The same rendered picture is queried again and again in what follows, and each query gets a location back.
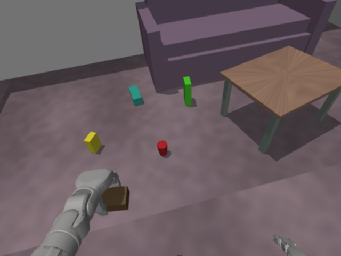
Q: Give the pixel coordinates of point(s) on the left robot hand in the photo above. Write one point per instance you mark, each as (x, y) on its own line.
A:
(100, 180)

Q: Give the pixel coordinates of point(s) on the right robot hand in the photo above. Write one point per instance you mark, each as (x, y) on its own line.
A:
(288, 246)

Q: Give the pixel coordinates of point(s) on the left robot arm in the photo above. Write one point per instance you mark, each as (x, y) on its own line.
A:
(72, 225)

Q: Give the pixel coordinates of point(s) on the sofa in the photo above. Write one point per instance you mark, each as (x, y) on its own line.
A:
(201, 38)

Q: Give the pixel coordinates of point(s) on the coffee table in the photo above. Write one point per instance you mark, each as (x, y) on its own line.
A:
(283, 82)

